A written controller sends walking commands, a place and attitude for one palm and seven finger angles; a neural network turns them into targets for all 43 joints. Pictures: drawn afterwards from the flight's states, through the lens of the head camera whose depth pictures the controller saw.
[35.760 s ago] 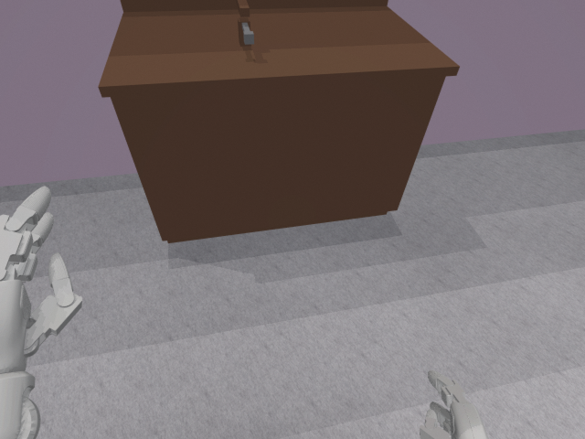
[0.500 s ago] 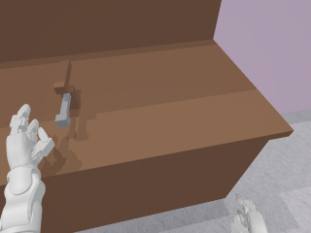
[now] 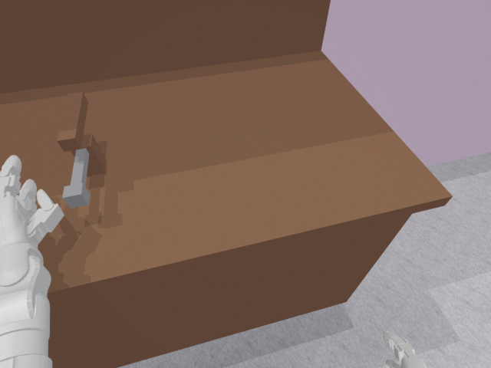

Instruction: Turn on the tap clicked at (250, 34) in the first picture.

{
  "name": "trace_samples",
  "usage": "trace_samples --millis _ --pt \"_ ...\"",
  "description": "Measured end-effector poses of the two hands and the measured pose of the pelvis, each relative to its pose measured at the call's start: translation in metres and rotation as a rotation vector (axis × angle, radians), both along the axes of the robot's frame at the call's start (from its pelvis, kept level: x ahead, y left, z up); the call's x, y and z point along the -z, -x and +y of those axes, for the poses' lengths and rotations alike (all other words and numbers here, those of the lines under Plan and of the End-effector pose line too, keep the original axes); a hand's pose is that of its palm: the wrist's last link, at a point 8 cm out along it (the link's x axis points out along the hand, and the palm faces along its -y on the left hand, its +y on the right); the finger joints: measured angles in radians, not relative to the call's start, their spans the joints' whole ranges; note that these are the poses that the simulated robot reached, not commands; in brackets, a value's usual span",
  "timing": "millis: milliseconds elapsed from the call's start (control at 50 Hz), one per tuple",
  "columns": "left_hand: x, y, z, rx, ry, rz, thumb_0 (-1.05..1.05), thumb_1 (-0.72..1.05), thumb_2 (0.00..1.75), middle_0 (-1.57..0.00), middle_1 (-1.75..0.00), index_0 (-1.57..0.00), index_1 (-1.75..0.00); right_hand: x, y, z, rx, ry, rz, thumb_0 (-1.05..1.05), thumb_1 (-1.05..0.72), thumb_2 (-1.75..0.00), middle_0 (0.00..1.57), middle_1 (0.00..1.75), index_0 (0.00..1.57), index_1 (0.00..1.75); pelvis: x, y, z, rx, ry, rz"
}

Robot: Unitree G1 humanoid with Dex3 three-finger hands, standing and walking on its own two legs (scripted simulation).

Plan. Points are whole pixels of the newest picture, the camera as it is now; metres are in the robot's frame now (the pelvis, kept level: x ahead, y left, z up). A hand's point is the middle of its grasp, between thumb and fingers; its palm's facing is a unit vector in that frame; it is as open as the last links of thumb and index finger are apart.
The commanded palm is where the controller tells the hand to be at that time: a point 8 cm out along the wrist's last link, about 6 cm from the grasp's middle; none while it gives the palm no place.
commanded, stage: reach beside the lever's end, fingers flat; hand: left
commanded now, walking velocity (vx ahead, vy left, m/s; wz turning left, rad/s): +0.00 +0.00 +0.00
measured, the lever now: (76, 195) +0.35 +0.30 +0.10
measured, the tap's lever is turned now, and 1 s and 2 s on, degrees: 0 1 30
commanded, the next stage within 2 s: push the lever round in 0.34 s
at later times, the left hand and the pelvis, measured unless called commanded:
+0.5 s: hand (55, 215) +0.31 +0.31 +0.10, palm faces +0.52 -0.85 -0.09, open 7.8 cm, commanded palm +0.27 +0.34 +0.09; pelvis +0.00 +0.01 +0.00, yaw +0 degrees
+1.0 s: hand (73, 216) +0.31 +0.29 +0.09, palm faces +0.52 -0.85 -0.07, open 7.7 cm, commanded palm +0.27 +0.32 +0.09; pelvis -0.01 +0.00 +0.00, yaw +0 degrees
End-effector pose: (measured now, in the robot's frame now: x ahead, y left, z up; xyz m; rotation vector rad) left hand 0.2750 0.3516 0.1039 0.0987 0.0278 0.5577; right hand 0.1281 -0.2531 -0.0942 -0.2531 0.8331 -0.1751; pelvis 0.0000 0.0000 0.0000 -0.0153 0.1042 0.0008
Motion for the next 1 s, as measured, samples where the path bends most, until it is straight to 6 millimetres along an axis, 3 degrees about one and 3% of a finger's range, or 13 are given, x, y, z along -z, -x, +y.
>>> trace_samples --millis 160,540,720,1000 --pt "0.008 0.006 -0.003 0.007 0.005 0.001 0.01 0.90 0.90 -0.15 -0.15 -0.15 -0.15 0.001 0.002 0.003 0.005 -0.004 0.005 0.02 -0.91 -0.90 0.20 0.30 0.20 0.30 0.000 -0.002 0.004 0.002 0.002 0.004" --pt "0.001 0.011 -0.006 0.018 0.000 -0.037 0.01 0.90 0.90 -0.15 -0.15 -0.15 -0.15 -0.006 -0.019 0.022 -0.045 -0.023 -0.062 0.02 -0.91 -0.90 0.20 0.30 0.20 0.30 0.001 0.003 0.009 -0.008 0.006 -0.006" --pt "0.010 0.011 -0.020 0.024 0.019 -0.025 0.01 0.90 0.90 -0.15 -0.15 -0.15 -0.15 -0.006 -0.016 0.022 -0.043 -0.026 -0.059 0.02 -0.91 -0.90 0.20 0.30 0.20 0.30 0.001 0.004 0.008 -0.006 0.004 -0.012" --pt "0.006 0.009 -0.027 0.010 0.015 -0.031 0.01 0.92 0.91 -0.15 -0.15 -0.15 -0.15 -0.002 -0.009 0.017 -0.036 -0.028 -0.038 0.02 -0.91 -0.90 0.20 0.30 0.20 0.30 0.002 0.007 0.004 -0.007 0.002 -0.016"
